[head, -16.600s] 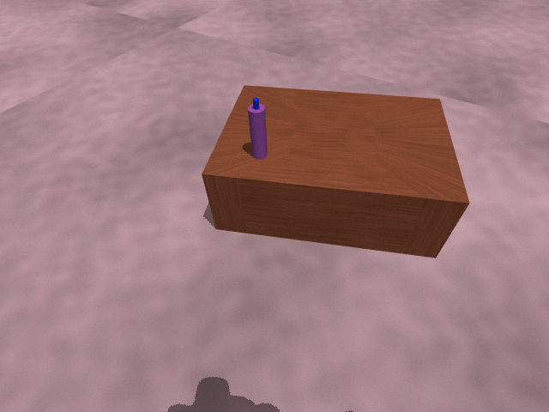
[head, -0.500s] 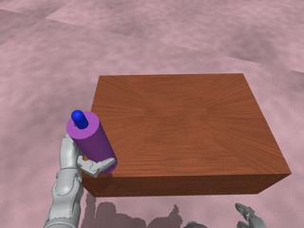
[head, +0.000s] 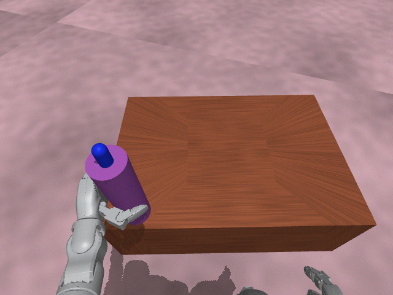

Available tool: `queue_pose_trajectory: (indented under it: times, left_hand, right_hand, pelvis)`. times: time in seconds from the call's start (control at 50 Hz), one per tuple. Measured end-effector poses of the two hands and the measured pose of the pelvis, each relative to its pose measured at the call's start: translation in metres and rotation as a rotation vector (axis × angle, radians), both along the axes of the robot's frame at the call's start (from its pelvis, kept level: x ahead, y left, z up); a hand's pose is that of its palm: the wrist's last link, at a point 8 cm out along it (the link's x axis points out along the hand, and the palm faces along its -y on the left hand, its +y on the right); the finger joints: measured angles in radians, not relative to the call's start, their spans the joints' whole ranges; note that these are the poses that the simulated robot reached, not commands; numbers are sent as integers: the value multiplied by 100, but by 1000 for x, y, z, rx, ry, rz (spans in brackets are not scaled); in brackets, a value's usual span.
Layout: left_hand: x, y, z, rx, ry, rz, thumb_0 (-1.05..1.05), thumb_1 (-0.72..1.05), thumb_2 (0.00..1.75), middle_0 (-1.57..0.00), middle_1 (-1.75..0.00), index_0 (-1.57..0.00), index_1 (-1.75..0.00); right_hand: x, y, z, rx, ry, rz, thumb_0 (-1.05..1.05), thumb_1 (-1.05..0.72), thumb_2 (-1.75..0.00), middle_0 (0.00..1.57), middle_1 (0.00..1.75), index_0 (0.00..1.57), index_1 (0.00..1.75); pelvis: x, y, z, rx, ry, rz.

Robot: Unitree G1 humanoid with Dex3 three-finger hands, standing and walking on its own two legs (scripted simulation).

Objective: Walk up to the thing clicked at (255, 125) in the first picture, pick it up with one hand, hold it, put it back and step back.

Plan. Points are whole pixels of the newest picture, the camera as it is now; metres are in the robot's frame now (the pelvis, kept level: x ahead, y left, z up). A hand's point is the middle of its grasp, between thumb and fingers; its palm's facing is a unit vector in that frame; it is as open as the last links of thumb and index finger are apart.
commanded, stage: hold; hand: left
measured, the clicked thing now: (121, 186) +0.31 +0.16 +0.07
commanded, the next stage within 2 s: crouch in 1.04 s
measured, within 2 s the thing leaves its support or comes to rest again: neither
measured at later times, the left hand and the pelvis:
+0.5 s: hand (123, 188) +0.33 +0.17 +0.03, palm faces +0.12 -0.99 -0.03, open 9.9 cm; pelvis +0.00 +0.00 +0.00, yaw +0 degrees
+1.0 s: hand (124, 186) +0.33 +0.17 +0.04, palm faces +0.11 -0.99 -0.03, open 9.9 cm; pelvis +0.00 +0.00 +0.00, yaw +0 degrees
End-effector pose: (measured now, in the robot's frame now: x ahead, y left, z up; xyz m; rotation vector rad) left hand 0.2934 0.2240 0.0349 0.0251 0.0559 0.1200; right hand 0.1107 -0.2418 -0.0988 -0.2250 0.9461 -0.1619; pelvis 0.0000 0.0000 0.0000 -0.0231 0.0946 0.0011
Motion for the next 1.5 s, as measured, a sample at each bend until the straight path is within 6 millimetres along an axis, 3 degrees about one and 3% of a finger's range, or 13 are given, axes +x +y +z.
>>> queue_pose_trajectory:
  times: [0.28,1.2,1.34,1.5]
  left_hand:
    - [7,0,1,-5,-3,-6,-5,-56,103,-79,-121,-86,-125]
    - [11,-3,0,-1,3,-3,-5,-56,103,-79,-121,-85,-126]
    - [19,-3,-16,-3,20,-11,-5,-57,103,-80,-120,-87,-124]
    - [55,0,-69,3,38,-15,-5,-57,103,-81,-119,-88,-123]
  right_hand:
    - [7,4,2,3,-27,8,1,-92,-90,20,29,20,30]
    - [-1,0,-1,7,-3,6,1,-92,-90,20,29,20,30]
    - [-7,-4,-6,-4,19,17,1,-91,-90,20,30,20,30]
    - [-33,-19,-39,-45,106,30,1,-89,-89,20,30,20,30]
  pelvis:
    - [-1,3,0,0,0,0]
    - [-3,-1,-1,2,3,4]
    - [-10,-3,-6,5,30,7]
    - [-25,-5,-38,3,163,8]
